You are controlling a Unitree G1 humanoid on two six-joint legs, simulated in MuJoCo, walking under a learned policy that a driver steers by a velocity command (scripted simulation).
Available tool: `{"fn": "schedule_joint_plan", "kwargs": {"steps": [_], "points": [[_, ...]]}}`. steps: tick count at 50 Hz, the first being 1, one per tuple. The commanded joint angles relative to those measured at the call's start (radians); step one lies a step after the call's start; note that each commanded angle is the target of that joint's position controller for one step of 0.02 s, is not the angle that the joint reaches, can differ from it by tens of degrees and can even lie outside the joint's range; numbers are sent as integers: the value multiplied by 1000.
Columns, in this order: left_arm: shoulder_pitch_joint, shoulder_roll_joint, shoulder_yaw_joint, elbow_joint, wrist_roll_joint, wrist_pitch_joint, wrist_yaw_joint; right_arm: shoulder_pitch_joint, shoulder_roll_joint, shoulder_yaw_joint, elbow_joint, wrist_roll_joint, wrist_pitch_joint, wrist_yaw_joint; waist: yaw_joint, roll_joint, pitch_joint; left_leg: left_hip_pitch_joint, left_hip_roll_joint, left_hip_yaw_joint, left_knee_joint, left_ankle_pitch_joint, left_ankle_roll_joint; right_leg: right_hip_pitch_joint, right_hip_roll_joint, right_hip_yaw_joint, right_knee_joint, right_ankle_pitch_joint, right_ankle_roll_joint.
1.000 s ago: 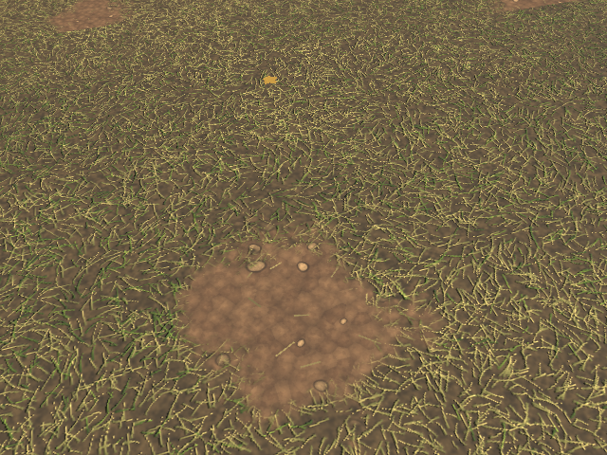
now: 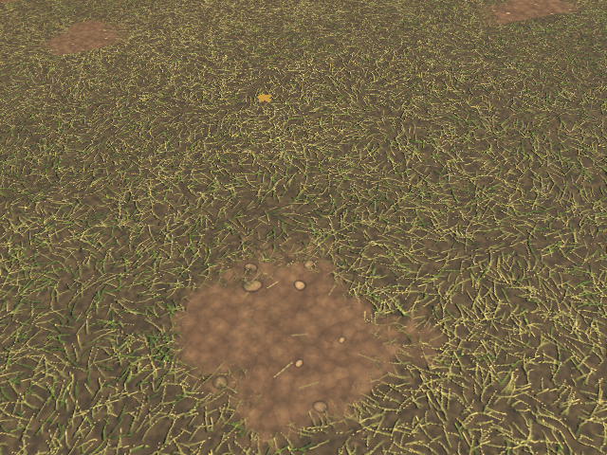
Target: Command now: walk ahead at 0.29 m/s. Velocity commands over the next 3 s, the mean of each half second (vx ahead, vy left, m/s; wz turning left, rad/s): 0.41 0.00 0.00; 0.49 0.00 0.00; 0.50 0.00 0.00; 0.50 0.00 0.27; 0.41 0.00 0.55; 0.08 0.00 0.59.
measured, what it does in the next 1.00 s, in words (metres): walks ahead: left foot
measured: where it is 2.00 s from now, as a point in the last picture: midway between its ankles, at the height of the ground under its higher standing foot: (316, 249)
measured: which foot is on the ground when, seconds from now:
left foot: down 0.00-0.06, up 0.08-0.48, down 0.50-1.00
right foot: down 0.00-0.50, up 0.52-1.00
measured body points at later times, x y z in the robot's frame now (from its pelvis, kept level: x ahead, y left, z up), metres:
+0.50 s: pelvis +0.22 +0.01 -0.02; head +0.26 +0.01 +0.43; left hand +0.08 +0.25 -0.14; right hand +0.47 -0.20 -0.11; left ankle +0.36 +0.11 -0.74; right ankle -0.02 -0.12 -0.73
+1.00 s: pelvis +0.51 -0.01 +0.00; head +0.54 -0.02 +0.45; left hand +0.72 +0.21 -0.10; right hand +0.45 -0.28 -0.15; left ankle +0.36 +0.11 -0.73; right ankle +0.67 -0.13 -0.72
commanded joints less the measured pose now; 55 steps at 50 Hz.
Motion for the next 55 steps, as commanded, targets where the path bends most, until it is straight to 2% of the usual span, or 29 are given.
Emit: {"fn": "schedule_joint_plan", "kwargs": {"steps": [1,2,3,4,5,6,7,11,15,19,21,23,24,25,26,27,28,30,31,33,37,42,47,49,51,52,53,54,55], "points": [[73,37,12,-29,-5,-36,-13,-78,-175,-33,-77,11,-17,4,68,129,133,-175,270,-395,-378,-441,153,22,-23,-24,-70,5,-50],[140,32,15,-1,-3,-37,-11,-156,-164,-30,-106,21,-13,7,113,111,152,-278,188,-264,-312,-369,102,171,-5,-32,-223,42,-60],[231,77,32,33,6,-35,-7,-186,-123,-21,-123,21,-16,9,137,3,135,-377,96,-136,-108,-248,49,301,-60,79,-300,50,-62],[349,179,59,52,2,-36,-8,-197,-53,-4,-147,19,-31,15,156,-248,81,-493,-11,40,236,-133,-10,401,-267,412,-480,-135,-129],[349,234,67,39,15,-49,-20,-213,-73,-8,-173,21,-52,15,142,-305,142,-628,-7,2,412,-213,1,357,-396,664,-550,-194,-212],[275,172,50,14,19,-62,-21,-197,-99,-12,-166,26,-64,21,95,-179,186,-684,53,-52,529,-144,15,341,-393,633,-537,-155,-212],[222,134,39,-6,13,-69,-26,-158,-101,-13,-147,24,-71,30,63,-127,178,-702,78,-57,566,-56,25,353,-350,529,-526,-60,-178],[194,90,19,-32,19,-46,-32,-204,-91,-20,-151,-1,-79,50,51,-107,124,-626,118,4,463,142,1,339,-236,228,-537,390,-99],[211,141,22,-53,23,-34,-12,-395,-37,8,-231,2,-70,60,87,-101,158,-473,70,71,177,291,-30,194,-181,109,-575,473,-97],[233,179,36,-45,4,-41,-8,-480,-71,13,-285,14,-69,74,80,-131,185,-373,48,72,23,336,-7,215,-227,90,-590,512,-100],[211,189,43,-47,2,-37,-8,-466,-105,3,-299,12,-74,80,43,-137,156,-321,33,68,-24,310,24,296,-251,71,-526,698,-80],[179,211,54,-57,10,-24,-8,-325,-162,-26,-272,10,-76,76,-45,-178,27,-115,-24,101,-12,263,61,347,-251,39,-331,1106,-51],[159,208,52,-67,17,-16,-9,-151,-203,-51,-221,15,-72,68,-129,-177,-78,108,-37,103,-23,277,90,293,-215,10,-135,1189,-25],[137,191,42,-95,29,-17,-14,39,-260,-70,-180,6,-63,56,-201,-114,-211,440,125,-81,7,229,145,55,-175,3,154,930,1],[275,20,-2,-101,21,-37,-32,144,-331,-83,-150,-15,-59,61,-120,193,-417,785,407,-610,-111,-39,321,-317,26,19,564,158,63],[214,83,13,-88,-5,-68,-38,116,-239,-57,-142,-14,-56,63,-142,184,-394,725,404,-779,-271,-106,299,-419,26,154,716,-74,38],[99,153,33,-133,-35,-83,-39,2,-193,-42,-156,-9,-61,62,-109,154,-191,555,372,-612,-289,-58,245,-506,-31,121,751,-19,19],[-4,169,47,-156,-21,-83,-20,-148,-132,-23,-187,-22,-74,71,-35,-9,-42,215,301,-358,-340,174,198,-409,-120,74,655,133,10],[23,149,52,-153,-11,-67,-15,-167,-111,-17,-180,-33,-79,74,8,15,-31,123,263,-279,-369,206,185,-335,-153,82,610,166,7],[49,105,52,-151,-9,-41,-10,-149,-103,-14,-158,-27,-82,75,37,51,3,32,232,-206,-422,208,191,-294,-168,70,543,170,10],[-116,132,61,-219,10,-31,-8,-72,-160,-23,-128,-26,-83,47,22,36,73,24,232,-148,-474,245,205,-434,-192,50,342,331,51],[-324,108,44,-277,6,-46,-32,27,-191,-27,-114,-12,-69,29,-43,26,83,85,192,-54,-462,299,153,-389,-132,-11,-2,561,60],[-445,131,38,-334,-5,-54,-64,115,-205,-34,-80,-1,-45,25,-70,33,103,273,267,-75,-377,310,136,-415,-102,-7,-134,473,32],[-403,161,48,-336,-6,-60,-72,102,-220,-41,-82,-1,-34,23,-32,56,74,322,287,-79,-307,437,117,-336,-77,-21,-164,394,5],[-152,239,90,-265,-3,-62,-66,69,-199,-32,-97,-9,-23,23,97,55,-82,268,211,-10,-7,711,71,14,-24,-63,-180,385,-48],[44,324,112,-228,10,-60,-56,82,-159,-13,-126,-29,-24,23,154,-58,-246,57,146,44,325,469,32,334,-214,154,-152,406,-119],[99,382,123,-198,13,-55,-66,213,-17,26,-124,-19,-47,35,81,-337,-378,-335,-43,14,653,-190,-23,654,-418,645,-292,183,-272],[83,274,93,-211,10,-58,-67,144,-135,0,-118,6,-71,38,114,-225,-344,-444,3,-120,766,-250,-3,630,-395,700,-362,105,-232],[-10,234,79,-228,8,-60,-63,42,-189,-15,-152,26,-85,40,101,-177,-200,-502,53,-101,777,-163,15,502,-366,544,-371,176,-187]]}}
Next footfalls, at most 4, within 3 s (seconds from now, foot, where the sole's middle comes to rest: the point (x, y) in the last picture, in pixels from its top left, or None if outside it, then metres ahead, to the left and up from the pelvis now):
0.50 left None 0.40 0.11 -0.77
1.02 right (378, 381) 0.71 -0.13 -0.77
1.58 left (280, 278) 1.02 0.11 -0.77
2.08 right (340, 201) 1.31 -0.07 -0.77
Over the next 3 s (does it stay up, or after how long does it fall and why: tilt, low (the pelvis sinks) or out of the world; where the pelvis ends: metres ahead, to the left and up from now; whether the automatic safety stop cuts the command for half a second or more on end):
stays up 1.38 0.14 0.00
